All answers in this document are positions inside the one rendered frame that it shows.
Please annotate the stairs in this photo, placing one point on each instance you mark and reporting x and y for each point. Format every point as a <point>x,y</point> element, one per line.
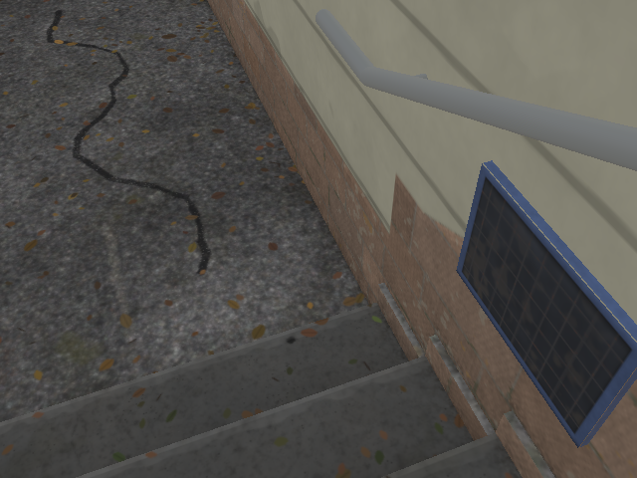
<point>336,398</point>

